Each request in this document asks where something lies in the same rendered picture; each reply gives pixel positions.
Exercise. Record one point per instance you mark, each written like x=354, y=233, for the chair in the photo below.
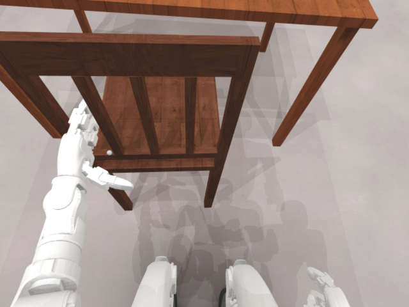
x=159, y=110

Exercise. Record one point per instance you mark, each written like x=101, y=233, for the robot left upper arm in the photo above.
x=65, y=298

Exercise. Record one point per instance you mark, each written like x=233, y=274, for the table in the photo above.
x=347, y=15

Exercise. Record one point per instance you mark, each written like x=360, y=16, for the right robot hand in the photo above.
x=333, y=296

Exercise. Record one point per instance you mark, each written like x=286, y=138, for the right robot thigh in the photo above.
x=244, y=284

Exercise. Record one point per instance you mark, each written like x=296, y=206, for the left robot thigh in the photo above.
x=157, y=285

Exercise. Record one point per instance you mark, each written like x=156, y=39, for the left robot hand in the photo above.
x=75, y=148

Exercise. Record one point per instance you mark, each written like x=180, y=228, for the robot thigh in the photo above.
x=244, y=284
x=157, y=285

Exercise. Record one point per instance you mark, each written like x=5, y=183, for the left robot forearm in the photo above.
x=55, y=266

